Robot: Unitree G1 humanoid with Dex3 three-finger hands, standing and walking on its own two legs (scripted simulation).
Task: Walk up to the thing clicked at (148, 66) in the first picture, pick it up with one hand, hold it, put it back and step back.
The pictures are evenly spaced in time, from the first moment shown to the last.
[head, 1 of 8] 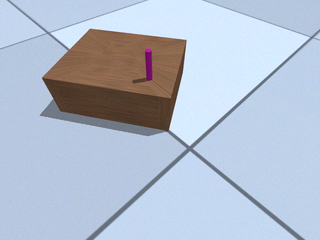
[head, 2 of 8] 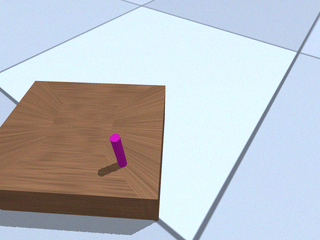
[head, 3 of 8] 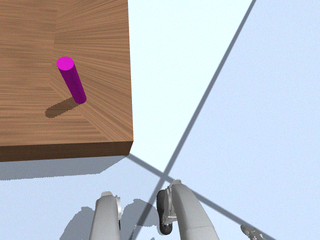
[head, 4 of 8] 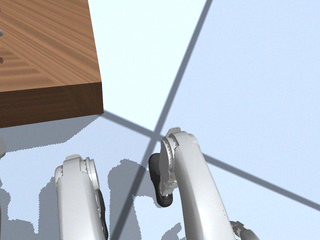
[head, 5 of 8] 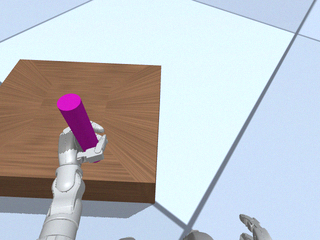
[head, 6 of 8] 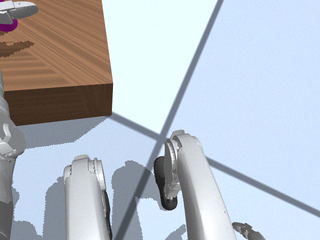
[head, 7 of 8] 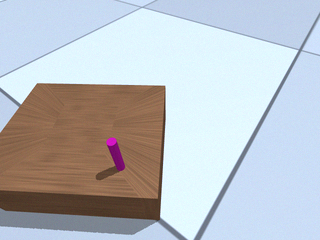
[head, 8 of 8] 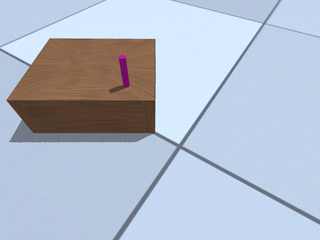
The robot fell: no
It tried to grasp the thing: yes
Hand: left
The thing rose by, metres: 0.35
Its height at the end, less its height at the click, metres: +0.00
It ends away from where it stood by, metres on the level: 0.02
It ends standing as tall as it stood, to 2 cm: yes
